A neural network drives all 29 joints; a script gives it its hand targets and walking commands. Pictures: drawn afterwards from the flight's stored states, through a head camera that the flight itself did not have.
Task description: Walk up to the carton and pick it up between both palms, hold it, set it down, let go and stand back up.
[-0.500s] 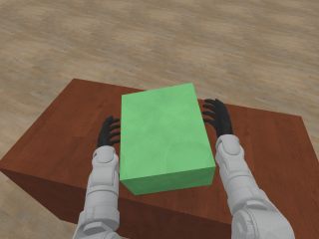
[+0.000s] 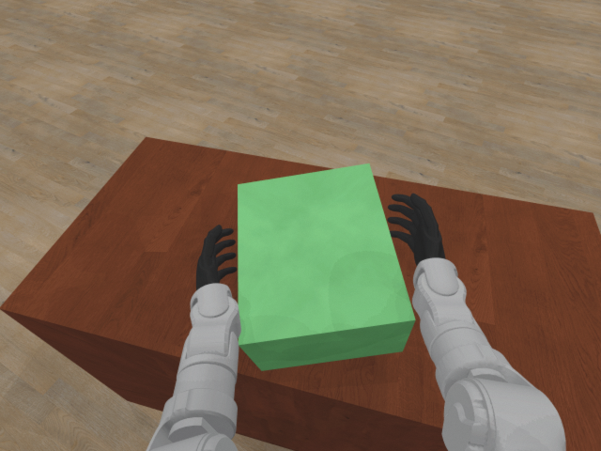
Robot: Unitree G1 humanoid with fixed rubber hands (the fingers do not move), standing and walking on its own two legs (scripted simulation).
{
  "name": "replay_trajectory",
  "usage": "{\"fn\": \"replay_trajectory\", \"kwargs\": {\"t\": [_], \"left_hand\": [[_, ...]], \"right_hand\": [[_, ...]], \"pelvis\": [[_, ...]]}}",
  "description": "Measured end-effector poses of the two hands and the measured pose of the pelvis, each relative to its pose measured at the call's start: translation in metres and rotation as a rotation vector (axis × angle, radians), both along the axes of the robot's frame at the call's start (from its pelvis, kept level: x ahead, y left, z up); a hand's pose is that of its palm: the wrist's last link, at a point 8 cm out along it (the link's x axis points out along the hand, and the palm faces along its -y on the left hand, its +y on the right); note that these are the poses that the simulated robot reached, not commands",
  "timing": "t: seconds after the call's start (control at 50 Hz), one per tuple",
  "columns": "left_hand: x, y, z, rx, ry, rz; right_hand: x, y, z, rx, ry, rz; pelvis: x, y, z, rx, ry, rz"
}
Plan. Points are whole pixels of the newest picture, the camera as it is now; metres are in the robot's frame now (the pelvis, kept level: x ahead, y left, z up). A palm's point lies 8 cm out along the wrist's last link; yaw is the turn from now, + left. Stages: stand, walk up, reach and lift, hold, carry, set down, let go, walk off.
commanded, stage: set down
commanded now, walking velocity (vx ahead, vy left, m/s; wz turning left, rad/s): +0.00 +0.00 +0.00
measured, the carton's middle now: (316, 264) +0.41 +0.03 -0.03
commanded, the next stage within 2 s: none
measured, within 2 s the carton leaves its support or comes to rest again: rests again in 1.24 s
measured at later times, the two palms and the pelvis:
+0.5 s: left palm (218, 287) +0.34 +0.17 +0.00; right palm (421, 249) +0.41 -0.13 +0.03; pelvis +0.00 -0.01 +0.00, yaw +0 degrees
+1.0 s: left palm (218, 287) +0.34 +0.17 +0.00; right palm (421, 249) +0.42 -0.13 +0.03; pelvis -0.01 +0.00 +0.00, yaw -1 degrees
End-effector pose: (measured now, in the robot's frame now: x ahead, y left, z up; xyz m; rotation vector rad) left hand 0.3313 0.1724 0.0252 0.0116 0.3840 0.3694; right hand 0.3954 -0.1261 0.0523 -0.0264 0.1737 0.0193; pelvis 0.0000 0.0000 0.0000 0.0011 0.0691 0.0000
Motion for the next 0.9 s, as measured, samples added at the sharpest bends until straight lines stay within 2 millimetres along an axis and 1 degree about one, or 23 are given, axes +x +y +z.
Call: {"fn": "replay_trajectory", "kwargs": {"t": [0.18,0.28,0.38,0.5,0.64,0.76,0.9], "left_hand": [[-0.001,-0.001,-0.005,-0.013,0.002,0.029],[-0.002,-0.002,-0.012,-0.012,0.008,0.039],[-0.002,-0.003,-0.017,-0.02,0.022,0.05],[0.004,-0.004,-0.023,-0.016,0.032,0.049],[0.007,-0.007,-0.023,0.0,0.019,0.049],[0.008,-0.007,-0.023,-0.011,0.006,0.044],[0.006,-0.005,-0.023,-0.015,-0.011,0.039]], "right_hand": [[0.008,0.002,-0.001,-0.001,0.011,0.028],[0.012,0.002,-0.002,-0.013,0.018,0.046],[0.014,0.001,-0.011,0.0,0.043,0.051],[0.019,-0.001,-0.023,-0.004,0.068,0.055],[0.024,-0.004,-0.031,-0.005,0.067,0.052],[0.024,-0.005,-0.032,-0.014,0.063,0.05],[0.021,-0.004,-0.028,-0.023,0.051,0.046]], "pelvis": [[-0.006,-0.005,-0.001,0.003,0.039,-0.002],[-0.007,-0.009,-0.001,0.005,0.064,-0.001],[-0.005,-0.011,-0.002,0.007,0.088,-0.003],[-0.002,-0.011,-0.003,0.009,0.114,-0.004],[0.002,-0.007,-0.004,0.007,0.138,-0.004],[-0.001,-0.005,-0.004,0.008,0.139,-0.009],[-0.005,-0.003,-0.004,0.007,0.156,-0.012]]}}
